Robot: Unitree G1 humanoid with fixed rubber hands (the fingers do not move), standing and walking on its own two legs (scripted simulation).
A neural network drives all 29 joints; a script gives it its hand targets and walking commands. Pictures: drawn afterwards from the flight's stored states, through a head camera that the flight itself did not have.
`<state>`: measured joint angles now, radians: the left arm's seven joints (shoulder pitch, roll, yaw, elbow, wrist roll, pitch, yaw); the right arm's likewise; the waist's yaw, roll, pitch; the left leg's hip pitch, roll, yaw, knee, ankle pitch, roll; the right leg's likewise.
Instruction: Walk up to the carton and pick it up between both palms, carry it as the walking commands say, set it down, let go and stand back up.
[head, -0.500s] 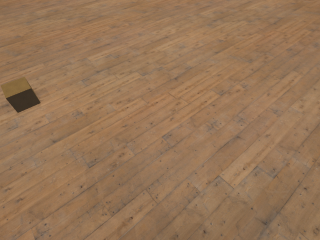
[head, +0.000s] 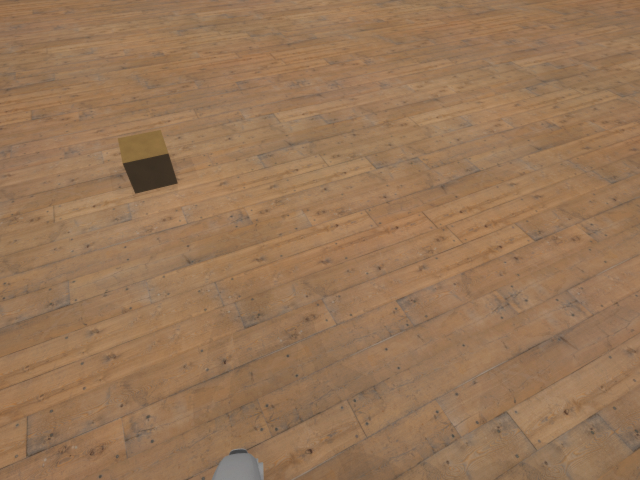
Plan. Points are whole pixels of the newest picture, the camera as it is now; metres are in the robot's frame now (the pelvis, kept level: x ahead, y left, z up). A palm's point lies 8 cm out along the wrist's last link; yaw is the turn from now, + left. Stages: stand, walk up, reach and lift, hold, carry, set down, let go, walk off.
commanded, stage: walk up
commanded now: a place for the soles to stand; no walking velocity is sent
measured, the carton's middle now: (148, 161) +1.62 +0.86 -0.69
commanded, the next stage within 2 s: none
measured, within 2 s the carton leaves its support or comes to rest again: neither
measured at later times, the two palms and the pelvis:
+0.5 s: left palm (122, 340) +0.35 +0.34 -0.11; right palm (430, 423) +0.24 -0.15 -0.15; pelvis +0.25 +0.09 -0.02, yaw +13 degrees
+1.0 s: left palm (88, 363) +0.33 +0.41 -0.16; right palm (295, 201) +0.72 +0.08 -0.13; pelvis +0.50 +0.22 -0.04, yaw +24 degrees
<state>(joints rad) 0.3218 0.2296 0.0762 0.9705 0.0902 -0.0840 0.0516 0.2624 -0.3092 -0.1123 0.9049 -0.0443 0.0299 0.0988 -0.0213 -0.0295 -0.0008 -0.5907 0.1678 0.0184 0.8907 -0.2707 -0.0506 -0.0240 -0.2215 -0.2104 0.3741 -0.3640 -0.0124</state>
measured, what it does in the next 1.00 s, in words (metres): walks ahead, turning left: left foot, then right foot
